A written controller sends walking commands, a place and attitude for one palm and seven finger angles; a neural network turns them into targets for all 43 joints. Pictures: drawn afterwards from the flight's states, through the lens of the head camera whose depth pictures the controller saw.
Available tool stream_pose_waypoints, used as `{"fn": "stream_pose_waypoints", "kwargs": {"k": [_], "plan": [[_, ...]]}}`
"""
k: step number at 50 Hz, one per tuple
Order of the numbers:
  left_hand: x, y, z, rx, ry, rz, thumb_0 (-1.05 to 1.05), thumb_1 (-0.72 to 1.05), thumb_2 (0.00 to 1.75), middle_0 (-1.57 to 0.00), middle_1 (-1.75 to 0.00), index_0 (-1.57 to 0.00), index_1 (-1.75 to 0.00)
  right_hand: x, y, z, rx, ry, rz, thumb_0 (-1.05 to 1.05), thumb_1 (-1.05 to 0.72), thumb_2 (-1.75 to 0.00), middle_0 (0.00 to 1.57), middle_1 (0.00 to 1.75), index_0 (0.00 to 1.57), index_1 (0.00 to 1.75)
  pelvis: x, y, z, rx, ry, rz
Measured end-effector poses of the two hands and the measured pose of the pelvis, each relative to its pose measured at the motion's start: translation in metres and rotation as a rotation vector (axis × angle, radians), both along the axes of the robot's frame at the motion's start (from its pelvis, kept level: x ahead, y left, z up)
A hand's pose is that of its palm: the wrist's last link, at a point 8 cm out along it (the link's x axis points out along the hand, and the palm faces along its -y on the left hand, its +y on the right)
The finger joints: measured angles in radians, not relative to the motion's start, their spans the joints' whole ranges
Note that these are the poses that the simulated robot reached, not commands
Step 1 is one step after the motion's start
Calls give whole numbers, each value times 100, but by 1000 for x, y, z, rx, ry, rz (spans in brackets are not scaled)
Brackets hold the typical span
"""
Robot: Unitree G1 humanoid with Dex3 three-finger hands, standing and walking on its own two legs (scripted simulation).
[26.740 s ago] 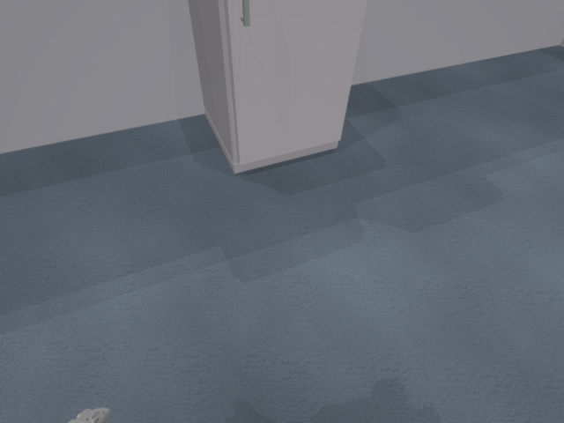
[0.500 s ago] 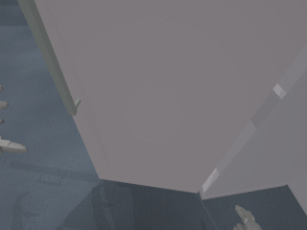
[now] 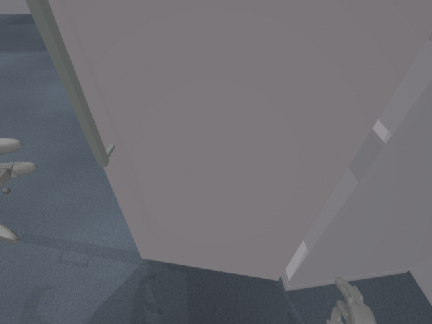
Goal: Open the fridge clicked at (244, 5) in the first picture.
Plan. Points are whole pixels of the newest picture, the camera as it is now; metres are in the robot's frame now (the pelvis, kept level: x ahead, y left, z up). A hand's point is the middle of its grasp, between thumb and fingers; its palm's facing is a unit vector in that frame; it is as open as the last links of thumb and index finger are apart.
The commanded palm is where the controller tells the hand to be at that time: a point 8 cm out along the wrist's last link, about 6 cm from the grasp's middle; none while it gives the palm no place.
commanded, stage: draw the hand back to the body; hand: left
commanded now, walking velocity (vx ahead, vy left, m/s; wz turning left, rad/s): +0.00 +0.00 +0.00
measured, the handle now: (83, 93) +0.45 +0.30 +0.19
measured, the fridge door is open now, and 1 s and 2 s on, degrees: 73 73 73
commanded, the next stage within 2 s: step back with the hand held close in 1.38 s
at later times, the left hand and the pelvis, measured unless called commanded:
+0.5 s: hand (12, 205) +0.23 +0.33 +0.14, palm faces +0.47 -0.82 -0.33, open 13.6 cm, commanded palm +0.18 +0.35 +0.17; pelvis +0.00 +0.01 +0.01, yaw -1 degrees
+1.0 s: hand (56, 197) +0.24 +0.25 +0.17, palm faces +0.43 -0.82 -0.39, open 8.8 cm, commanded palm +0.18 +0.29 +0.19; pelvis +0.03 -0.01 +0.02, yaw -2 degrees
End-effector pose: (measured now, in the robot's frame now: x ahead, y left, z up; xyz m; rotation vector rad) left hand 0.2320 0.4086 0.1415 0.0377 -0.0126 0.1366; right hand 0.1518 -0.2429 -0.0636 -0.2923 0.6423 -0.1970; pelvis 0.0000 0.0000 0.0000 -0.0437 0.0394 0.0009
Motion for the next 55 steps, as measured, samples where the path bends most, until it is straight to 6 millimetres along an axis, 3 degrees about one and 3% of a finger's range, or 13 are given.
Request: {"fn": "stream_pose_waypoints", "kwargs": {"k": [4,10,16,19,24,33,43,55], "plan": [[4,-3,10,19,-6,-55,-2,-55,19,-25,-115,-26,-115,-8,-8,7,12,-42,-12,1,-91,-90,20,30,20,30,-1,-1,0,3,-1,-13],[-9,-10,12,21,-14,-52,-2,-55,20,-25,-115,-25,-115,-14,-13,11,27,-72,-17,1,-91,-90,20,30,20,30,-1,1,1,6,2,-28],[-26,-24,3,18,-8,-33,-2,-52,21,-25,-113,-25,-113,-7,-2,12,33,-92,3,1,-91,-90,20,30,20,30,-1,4,2,5,-17,-22],[-29,-27,7,177,18,129,-2,-46,24,-25,-110,-25,-110,0,8,13,28,-81,55,1,-91,-90,20,30,20,30,-1,5,4,6,-31,-11],[-41,-42,15,318,-21,338,-2,-33,30,-24,-102,-25,-102,13,25,11,52,-61,91,1,-91,-90,20,30,20,30,2,8,8,16,-48,-15],[-45,-62,32,384,-73,427,-1,-3,45,-23,-84,-24,-84,35,37,4,97,-14,101,1,-90,-90,20,30,20,30,17,8,14,34,-73,-26],[-34,-98,43,399,-87,341,0,33,62,-22,-63,-23,-63,49,22,9,104,-18,74,1,-91,-90,20,30,20,30,31,-1,17,43,-87,-41],[-43,-129,49,411,-89,279,0,74,82,-21,-39,-22,-39,50,1,8,93,6,49,1,-91,-90,20,30,20,30,34,-15,18,45,-96,-40]]}}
